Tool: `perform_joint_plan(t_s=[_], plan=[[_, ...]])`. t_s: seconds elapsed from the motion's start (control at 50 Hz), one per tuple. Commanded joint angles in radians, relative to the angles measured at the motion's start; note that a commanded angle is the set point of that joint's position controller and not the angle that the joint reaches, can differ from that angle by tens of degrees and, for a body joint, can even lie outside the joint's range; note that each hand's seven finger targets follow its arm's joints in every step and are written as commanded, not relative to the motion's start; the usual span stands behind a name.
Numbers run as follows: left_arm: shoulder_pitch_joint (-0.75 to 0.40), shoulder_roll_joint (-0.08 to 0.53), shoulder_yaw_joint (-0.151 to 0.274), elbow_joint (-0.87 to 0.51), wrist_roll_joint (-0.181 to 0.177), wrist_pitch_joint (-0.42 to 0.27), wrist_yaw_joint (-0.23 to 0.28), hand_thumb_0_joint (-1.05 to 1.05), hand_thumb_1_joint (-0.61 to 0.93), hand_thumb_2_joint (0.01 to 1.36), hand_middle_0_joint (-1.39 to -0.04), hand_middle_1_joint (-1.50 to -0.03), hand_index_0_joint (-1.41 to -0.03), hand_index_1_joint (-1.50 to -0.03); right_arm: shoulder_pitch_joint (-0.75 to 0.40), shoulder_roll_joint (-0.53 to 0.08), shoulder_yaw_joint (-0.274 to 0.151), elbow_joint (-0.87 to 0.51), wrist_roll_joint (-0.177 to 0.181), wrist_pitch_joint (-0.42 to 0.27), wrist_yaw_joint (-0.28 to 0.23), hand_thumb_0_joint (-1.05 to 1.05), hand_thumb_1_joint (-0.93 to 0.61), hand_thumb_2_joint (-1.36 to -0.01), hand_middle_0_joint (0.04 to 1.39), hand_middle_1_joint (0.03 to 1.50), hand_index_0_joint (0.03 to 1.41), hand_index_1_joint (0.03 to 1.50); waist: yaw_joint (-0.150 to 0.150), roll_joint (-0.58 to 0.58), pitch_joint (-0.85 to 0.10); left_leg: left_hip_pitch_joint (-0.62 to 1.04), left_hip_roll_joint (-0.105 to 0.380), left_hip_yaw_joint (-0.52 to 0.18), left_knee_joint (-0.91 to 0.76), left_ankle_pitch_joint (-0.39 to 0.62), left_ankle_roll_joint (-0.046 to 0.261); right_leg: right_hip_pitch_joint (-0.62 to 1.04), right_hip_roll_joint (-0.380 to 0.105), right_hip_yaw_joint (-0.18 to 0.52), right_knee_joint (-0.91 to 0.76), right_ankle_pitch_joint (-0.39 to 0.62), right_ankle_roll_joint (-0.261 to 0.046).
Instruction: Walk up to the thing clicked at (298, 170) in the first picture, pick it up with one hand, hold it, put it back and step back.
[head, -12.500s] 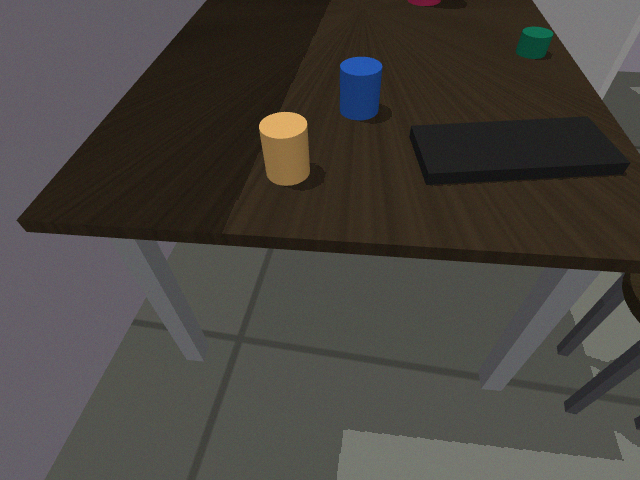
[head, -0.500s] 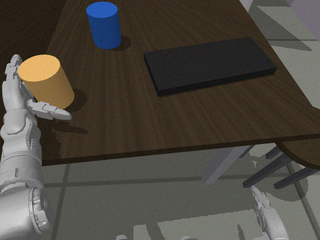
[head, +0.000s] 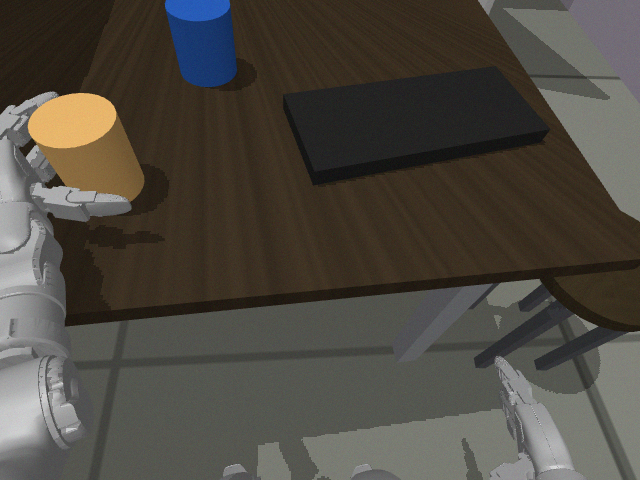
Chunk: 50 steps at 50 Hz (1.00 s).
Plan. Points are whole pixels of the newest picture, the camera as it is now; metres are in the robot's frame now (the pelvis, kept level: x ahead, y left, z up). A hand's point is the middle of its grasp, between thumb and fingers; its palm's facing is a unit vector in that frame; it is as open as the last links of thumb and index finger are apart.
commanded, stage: close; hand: left
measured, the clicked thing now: (88, 145) +0.54 +0.23 +0.09
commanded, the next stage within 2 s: settle in 0.20 s
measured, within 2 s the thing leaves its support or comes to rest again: leaves its support in 0.76 s
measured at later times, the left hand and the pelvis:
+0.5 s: hand (81, 163) +0.50 +0.23 +0.10, palm faces +0.22 -0.98 -0.01, open 11.6 cm; pelvis +0.02 +0.01 +0.00, yaw -1 degrees
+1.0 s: hand (80, 142) +0.49 +0.21 +0.15, palm faces +0.22 -0.97 -0.03, open 11.7 cm; pelvis +0.02 +0.00 +0.02, yaw +0 degrees
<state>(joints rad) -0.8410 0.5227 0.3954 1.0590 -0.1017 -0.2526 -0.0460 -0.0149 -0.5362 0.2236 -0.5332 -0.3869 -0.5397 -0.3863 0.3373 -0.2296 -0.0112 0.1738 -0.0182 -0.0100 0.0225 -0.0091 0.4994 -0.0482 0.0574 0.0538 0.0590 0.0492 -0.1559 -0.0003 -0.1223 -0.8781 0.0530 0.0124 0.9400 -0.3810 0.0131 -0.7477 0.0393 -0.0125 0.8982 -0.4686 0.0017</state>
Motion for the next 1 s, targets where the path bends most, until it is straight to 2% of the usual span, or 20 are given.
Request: perform_joint_plan(t_s=[0.0,0.06,0.18,0.2,0.24,0.28,0.36,0.4,0.46,0.48,0.52,0.56,0.58,0.76,0.8,0.82,0.86,0.92,0.94,0.98], plan=[[-0.409,0.228,0.009,-0.165,-0.002,-0.059,-0.029,0.0,-0.342,0.482,-0.861,-0.687,-0.86,-0.693,-0.006,-0.158,-0.084,-0.174,0.003,-0.044,-0.021,0.0,0.502,-0.053,0.048,0.05,0.048,0.05,-0.005,0.149,-0.472,0.497,0.003,-0.04,-0.074,0.354,0.018,0.035,0.009,-0.005,-0.116,0.35,-0.01],[-0.411,0.115,-0.052,-0.195,-0.012,-0.061,-0.042,0.0,-0.285,0.573,-0.945,-0.79,-0.949,-0.793,0.033,-0.14,-0.083,-0.134,-0.002,-0.043,-0.017,0.0,0.505,-0.052,0.048,0.05,0.048,0.05,-0.021,0.152,-0.439,0.5,0.007,-0.043,-0.075,0.38,0.013,-0.005,0.014,-0.014,-0.111,0.359,-0.013],[-0.347,0.09,-0.07,-0.28,-0.019,-0.049,-0.038,0.0,-0.088,0.778,-1.126,-0.987,-1.13,-0.992,0.05,-0.136,-0.076,-0.148,0.003,-0.04,-0.008,0.0,0.514,-0.051,0.048,0.05,0.048,0.05,0.013,0.191,-0.483,0.565,0.017,-0.056,-0.088,0.437,-0.005,0.003,0.018,-0.027,-0.106,0.338,-0.022],[-0.305,0.126,-0.027,-0.256,-0.026,-0.042,-0.032,0.0,-0.075,0.858,-1.184,-1.066,-1.185,-1.072,0.054,-0.151,-0.091,-0.152,0.005,-0.037,-0.012,0.0,0.513,-0.053,0.048,0.05,0.048,0.05,0.019,0.155,-0.475,0.546,0.015,-0.051,-0.082,0.453,0.001,0.025,0.018,-0.026,-0.109,0.369,-0.017],[-0.32,0.106,-0.037,-0.314,-0.028,-0.042,-0.031,0.0,-0.055,0.978,-1.262,-1.179,-1.266,-1.189,0.03,-0.128,-0.062,-0.154,0.005,-0.035,-0.006,0.0,0.516,-0.053,0.048,0.05,0.048,0.05,0.029,0.149,-0.466,0.527,0.015,-0.052,-0.086,0.461,0.001,0.036,0.018,-0.027,-0.105,0.384,-0.018],[-0.236,0.068,-0.039,-0.26,-0.036,-0.029,-0.029,0.0,-0.017,1.077,-1.332,-1.277,-1.336,-1.287,0.054,-0.145,-0.096,-0.108,0.007,-0.028,-0.007,0.0,0.514,-0.052,0.048,0.049,0.047,0.049,0.024,0.116,-0.378,0.489,0.014,-0.053,-0.097,0.407,0.004,0.016,0.019,-0.028,-0.112,0.347,-0.017],[-0.306,0.067,-0.052,-0.349,-0.029,-0.032,-0.014,0.0,0.068,1.19,-1.252,-1.282,-1.24,-1.316,0.041,-0.111,-0.07,-0.124,0.009,-0.022,-0.002,0.0,0.514,-0.062,0.048,0.05,0.049,0.05,0.026,0.126,-0.452,0.516,0.008,-0.042,-0.085,0.427,0.011,0.06,0.011,-0.015,-0.104,0.39,-0.012],[-0.353,0.133,-0.015,-0.449,-0.033,-0.033,-0.006,0.0,0.048,1.211,-1.261,-1.304,-1.25,-1.338,-0.005,-0.139,-0.084,-0.18,0.012,-0.024,-0.007,0.0,0.513,-0.063,0.048,0.05,0.048,0.05,0.047,0.153,-0.535,0.561,0.009,-0.039,-0.081,0.49,0.009,0.111,0.008,-0.011,-0.103,0.443,-0.009],[-0.377,0.08,-0.065,-0.47,-0.033,-0.028,-0.01,0.0,-0.027,1.213,-1.271,-1.325,-1.263,-1.358,0.031,-0.099,-0.057,-0.134,0.011,-0.015,-0.008,0.0,0.51,-0.063,0.048,0.05,0.048,0.05,0.036,0.145,-0.513,0.575,0.01,-0.042,-0.079,0.543,0.01,0.107,0.007,-0.012,-0.103,0.483,-0.006],[-0.395,0.179,0.007,-0.493,-0.038,-0.027,-0.002,0.0,-0.05,1.214,-1.274,-1.335,-1.267,-1.367,0.005,-0.145,-0.1,-0.141,0.015,-0.015,-0.018,0.0,0.506,-0.063,0.048,0.05,0.048,0.05,0.057,0.168,-0.538,0.585,0.006,-0.039,-0.084,0.537,0.008,0.14,0.003,-0.008,-0.107,0.487,-0.006],[-0.383,0.121,-0.036,-0.498,-0.041,-0.017,-0.002,0.0,-0.095,1.2,-1.27,-1.33,-1.263,-1.362,0.034,-0.108,-0.061,-0.12,0.013,-0.012,-0.019,0.0,0.505,-0.063,0.048,0.05,0.048,0.05,0.051,0.148,-0.492,0.568,0.004,-0.036,-0.095,0.51,0.011,0.152,0.003,-0.008,-0.115,0.487,-0.005],[-0.37,0.179,0.017,-0.495,-0.045,-0.007,0.012,0.0,-0.142,1.203,-1.249,-1.332,-1.244,-1.365,0.03,-0.135,-0.094,-0.119,0.016,-0.009,-0.028,0.0,0.501,-0.065,0.048,0.05,0.048,0.05,0.054,0.148,-0.542,0.607,0.002,-0.031,-0.093,0.538,0.012,0.173,0.001,-0.004,-0.117,0.515,-0.002],[-0.405,0.138,-0.021,-0.531,-0.048,-0.004,0.013,0.0,-0.151,1.183,-1.23,-1.307,-1.224,-1.34,0.015,-0.116,-0.07,-0.129,0.014,-0.011,-0.029,0.0,0.504,-0.064,0.048,0.05,0.048,0.05,0.052,0.154,-0.52,0.602,0.003,-0.032,-0.099,0.529,0.01,0.17,0.003,-0.006,-0.123,0.501,-0.003],[-0.391,0.182,0.007,-0.605,-0.06,0.034,0.038,0.0,-0.185,1.231,-1.201,-1.324,-1.194,-1.362,0.03,-0.117,-0.072,-0.065,0.02,-0.014,-0.056,0.0,0.504,-0.067,0.048,0.05,0.048,0.05,0.069,0.138,-0.503,0.626,-0.01,-0.023,-0.113,0.569,0.019,0.231,-0.009,0.011,-0.149,0.595,0.005],[-0.502,0.182,-0.012,-0.698,-0.062,0.029,0.038,0.0,-0.166,1.265,-1.221,-1.351,-1.212,-1.39,0.005,-0.104,-0.07,-0.072,0.022,-0.025,-0.057,0.0,0.499,-0.068,0.048,0.05,0.048,0.05,0.061,0.168,-0.572,0.656,-0.013,-0.018,-0.103,0.591,0.02,0.265,-0.013,0.014,-0.147,0.648,0.01],[-0.43,0.204,0.022,-0.612,-0.063,0.047,0.045,0.0,-0.196,1.268,-1.22,-1.357,-1.212,-1.396,-0.023,-0.139,-0.098,-0.068,0.025,-0.027,-0.061,0.0,0.502,-0.068,0.048,0.05,0.048,0.05,0.067,0.129,-0.541,0.641,-0.016,-0.015,-0.109,0.575,0.022,0.273,-0.015,0.018,-0.155,0.649,0.013],[-0.404,0.158,0.002,-0.558,-0.061,0.061,0.043,0.0,-0.217,1.278,-1.225,-1.366,-1.218,-1.405,0.005,-0.091,-0.051,-0.03,0.023,-0.025,-0.053,0.0,0.51,-0.066,0.048,0.05,0.048,0.05,0.077,0.137,-0.476,0.617,-0.01,-0.018,-0.127,0.559,0.019,0.256,-0.011,0.012,-0.166,0.6,0.008],[-0.503,0.163,-0.023,-0.597,-0.055,0.055,0.038,0.0,-0.175,1.295,-1.246,-1.379,-1.241,-1.417,-0.026,-0.108,-0.081,-0.004,0.024,-0.029,-0.057,0.0,0.51,-0.065,0.048,0.05,0.048,0.05,0.061,0.152,-0.474,0.631,-0.013,-0.013,-0.139,0.535,0.021,0.24,-0.011,0.009,-0.188,0.559,0.006],[-0.436,0.194,0.018,-0.521,-0.058,0.069,0.042,0.0,-0.172,1.296,-1.245,-1.383,-1.241,-1.42,-0.034,-0.139,-0.095,-0.017,0.027,-0.033,-0.059,0.0,0.511,-0.065,0.048,0.05,0.048,0.05,0.073,0.106,-0.467,0.626,-0.013,-0.013,-0.146,0.522,0.023,0.257,-0.009,0.008,-0.194,0.548,0.007],[-0.45,0.159,-0.009,-0.522,-0.059,0.069,0.037,0.0,-0.18,1.291,-1.251,-1.383,-1.249,-1.419,-0.029,-0.092,-0.062,0.018,0.03,-0.038,-0.053,0.0,0.513,-0.063,0.048,0.05,0.048,0.05,0.078,0.108,-0.421,0.596,-0.014,-0.01,-0.163,0.47,0.022,0.252,-0.009,0.006,-0.204,0.504,0.004]])
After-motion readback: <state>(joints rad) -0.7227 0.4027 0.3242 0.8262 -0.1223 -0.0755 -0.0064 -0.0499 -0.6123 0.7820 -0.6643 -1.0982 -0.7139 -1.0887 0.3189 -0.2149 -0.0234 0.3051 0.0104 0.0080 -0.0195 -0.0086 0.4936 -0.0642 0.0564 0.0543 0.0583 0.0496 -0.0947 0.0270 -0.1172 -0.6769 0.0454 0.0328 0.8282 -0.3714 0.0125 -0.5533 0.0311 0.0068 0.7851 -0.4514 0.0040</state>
